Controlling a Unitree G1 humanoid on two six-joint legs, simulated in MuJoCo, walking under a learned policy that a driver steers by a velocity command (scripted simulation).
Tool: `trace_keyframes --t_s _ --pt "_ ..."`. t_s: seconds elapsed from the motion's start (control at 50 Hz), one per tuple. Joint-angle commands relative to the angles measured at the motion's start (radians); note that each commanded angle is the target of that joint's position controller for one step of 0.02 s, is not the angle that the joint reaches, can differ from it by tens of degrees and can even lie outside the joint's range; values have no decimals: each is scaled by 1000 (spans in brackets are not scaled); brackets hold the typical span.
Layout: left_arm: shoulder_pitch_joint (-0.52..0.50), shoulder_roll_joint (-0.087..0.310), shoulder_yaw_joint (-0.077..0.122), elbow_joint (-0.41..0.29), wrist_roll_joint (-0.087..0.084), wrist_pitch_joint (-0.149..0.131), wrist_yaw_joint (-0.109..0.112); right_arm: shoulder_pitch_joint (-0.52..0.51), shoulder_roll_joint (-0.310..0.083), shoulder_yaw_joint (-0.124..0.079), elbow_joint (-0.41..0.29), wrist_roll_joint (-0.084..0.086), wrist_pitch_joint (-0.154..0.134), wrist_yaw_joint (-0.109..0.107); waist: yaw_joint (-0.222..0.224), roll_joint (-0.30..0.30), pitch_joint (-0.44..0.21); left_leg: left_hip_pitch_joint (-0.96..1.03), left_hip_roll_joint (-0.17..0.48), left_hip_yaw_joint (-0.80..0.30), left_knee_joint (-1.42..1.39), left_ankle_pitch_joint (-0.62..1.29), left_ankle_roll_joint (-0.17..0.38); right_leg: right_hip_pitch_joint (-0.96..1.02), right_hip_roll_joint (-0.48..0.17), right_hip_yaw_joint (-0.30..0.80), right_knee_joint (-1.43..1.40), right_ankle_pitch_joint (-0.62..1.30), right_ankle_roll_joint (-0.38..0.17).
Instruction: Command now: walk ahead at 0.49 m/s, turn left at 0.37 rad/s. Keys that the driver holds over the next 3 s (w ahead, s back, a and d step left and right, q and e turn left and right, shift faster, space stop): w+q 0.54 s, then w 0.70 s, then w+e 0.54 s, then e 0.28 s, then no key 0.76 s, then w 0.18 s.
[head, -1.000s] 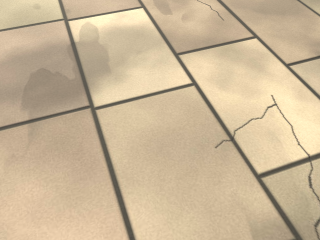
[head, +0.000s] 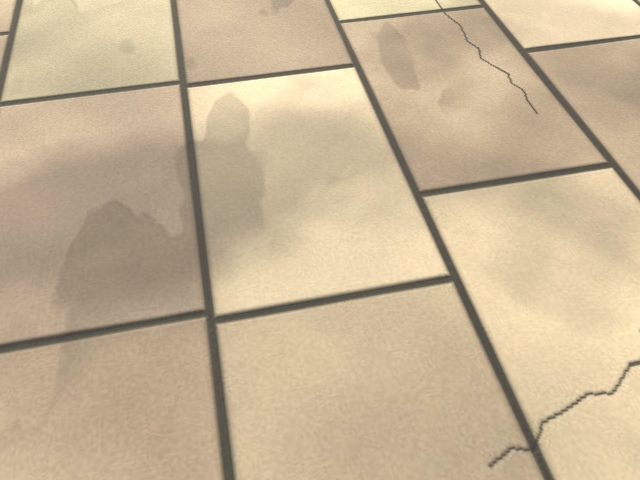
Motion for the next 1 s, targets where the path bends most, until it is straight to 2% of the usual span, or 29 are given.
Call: trace_keyframes --t_s 0.02,0.12,0.18,0.22,0.24,0.26,0.28,0.3,0.32,0.34,0.36,0.38,0.4,0.46,0.52,0.58,0.64,0.7,0.74,0.76,0.78,0.8,0.82,0.84,0.86,0.88,0.9,0.92,1.0 --pt "-84 138 21 -69 1 -18 20 9 -33 -6 -51 -6 -7 13 -38 -77 52 14 11 -10 -159 182 -6 -93 -281 94 -164 187 -125" --pt "25 166 24 -37 -16 6 33 -176 -5 14 -140 -8 -11 48 36 -51 90 -27 -9 82 -353 224 7 74 -317 14 -130 245 -105" --pt "44 186 32 -33 -24 37 35 -218 -19 12 -197 -4 -9 71 31 -66 86 -49 -35 128 -398 89 39 202 -356 -14 -31 419 -85" --pt "15 216 40 -52 -23 53 42 -163 -57 -7 -212 -3 -4 81 -19 -115 20 85 -101 193 -395 -14 75 224 -358 -48 114 772 -60" --pt "1 225 43 -62 -20 64 47 -60 -91 -27 -197 0 -1 82 -79 -132 -43 220 -145 217 -397 -45 100 206 -347 -66 266 911 -46" --pt "-13 219 39 -76 -21 70 52 106 -149 -61 -159 3 1 73 -165 -115 -129 462 -183 206 -459 5 139 107 -309 -87 487 884 -13" --pt "7 184 23 -106 -2 58 51 257 -250 -96 -133 2 13 47 -207 31 -241 780 -11 -73 -477 4 210 -162 -254 -95 818 513 30" --pt "82 44 -21 -152 0 18 27 212 -306 -99 -160 0 7 46 -95 239 -355 1087 229 -689 -641 -172 418 -591 -14 50 1164 -372 82" --pt "-34 156 4 -167 -33 -28 9 238 -210 -71 -165 -13 1 47 -164 103 -377 1107 220 -709 -721 -190 373 -700 -62 245 1214 -374 46" --pt "-114 178 10 -200 -62 -47 2 199 -163 -58 -168 -20 -7 44 -157 63 -245 1002 185 -542 -719 -113 323 -749 -107 235 1173 -291 20" --pt "-126 161 8 -200 -50 -52 9 127 -141 -51 -182 -17 -14 46 -103 -58 -150 833 138 -414 -728 11 291 -705 -153 228 1071 -217 18" --pt "-120 165 17 -190 -28 -43 17 66 -110 -41 -200 -19 -15 45 -66 -83 -105 711 104 -327 -746 108 268 -639 -184 221 984 -176 27" --pt "-98 166 21 -194 -20 -28 17 38 -110 -38 -215 -30 -16 42 -34 -42 -88 618 88 -303 -766 180 276 -570 -198 228 953 -162 41" --pt "-104 134 21 -211 0 4 20 48 -133 -43 -219 -16 -19 28 -12 -40 -54 499 43 -211 -802 263 273 -534 -194 199 807 -103 97" --pt "-229 109 12 -257 5 9 24 98 -162 -53 -213 -10 -13 8 -50 -19 -23 459 -5 -152 -803 237 237 -542 -158 183 572 88 129" --pt "-314 88 1 -283 -7 0 14 135 -156 -50 -201 -9 -7 2 -93 29 -21 441 -35 -119 -792 126 185 -460 -115 163 361 277 123" --pt "-366 108 3 -307 -15 -11 1 190 -140 -44 -168 -7 -8 4 -120 47 -7 511 9 -164 -761 79 174 -448 -111 177 292 311 97" --pt "-363 144 14 -319 -14 -24 -10 204 -144 -45 -154 -11 0 -2 -106 65 1 633 67 -226 -691 132 163 -462 -108 184 246 191 53" --pt "-271 169 28 -298 -13 -32 -9 183 -147 -45 -157 -13 10 -3 -51 84 -28 667 55 -224 -598 319 140 -347 -81 146 203 124 12" --pt "-152 203 45 -267 -6 -35 -5 172 -124 -34 -166 -19 12 -1 4 66 -117 637 1 -184 -450 412 115 -166 -103 158 211 155 -27" --pt "10 259 59 -250 4 -34 -1 190 -86 -16 -187 -35 11 -1 57 -38 -268 468 -73 -124 -172 226 75 125 -264 336 256 179 -104" --pt "120 316 81 -199 -4 -19 -8 342 -15 5 -181 -5 -4 4 15 -353 -378 88 -223 -38 168 -350 -5 452 -458 784 157 -54 -267" --pt "125 221 58 -196 -36 -16 -15 300 -100 -6 -170 9 -11 2 48 -263 -312 -55 -182 -108 279 -446 0 430 -464 904 62 -304 -245" --pt "52 172 42 -213 -34 -11 -12 170 -151 -20 -196 12 -14 3 60 -166 -160 -105 -134 -91 296 -356 6 296 -427 760 42 -311 -195" --pt "-16 158 33 -228 -20 -4 -10 100 -144 -17 -215 -2 -16 2 36 -93 -84 -78 -86 -43 259 -276 6 158 -386 642 25 -207 -171" --pt "-53 138 25 -230 -11 0 -10 68 -131 -18 -226 -17 -19 3 13 -81 -32 -52 -54 -26 195 -225 2 56 -352 570 0 -102 -171" --pt "-67 124 18 -230 -2 -2 -8 80 -116 -20 -226 -21 -18 6 -15 -108 -29 4 -26 -22 148 -191 1 -2 -319 509 -19 -22 -160" --pt "-67 118 16 -226 -3 -3 -9 98 -97 -17 -221 -18 -15 8 -27 -130 -34 38 -18 -9 113 -179 -4 -28 -295 464 -37 30 -159" --pt "-28 170 29 -197 -20 -5 1 34 -54 -2 -249 -25 -10 7 -22 -119 -16 8 2 33 -68 -90 -37 -54 -291 353 -89 207 -183"
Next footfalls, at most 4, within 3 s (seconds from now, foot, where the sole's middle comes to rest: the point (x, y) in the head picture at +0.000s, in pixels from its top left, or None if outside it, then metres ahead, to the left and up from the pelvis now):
0.26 left None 0.33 0.15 -0.78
0.76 right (329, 413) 0.66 0.04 -0.78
1.30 left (191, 342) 0.83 0.38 -0.78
1.84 right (279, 236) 1.18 0.20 -0.78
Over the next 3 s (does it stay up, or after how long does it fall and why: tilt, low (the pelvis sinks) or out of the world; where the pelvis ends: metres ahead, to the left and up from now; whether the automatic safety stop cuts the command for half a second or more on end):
stays up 1.22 0.32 -0.02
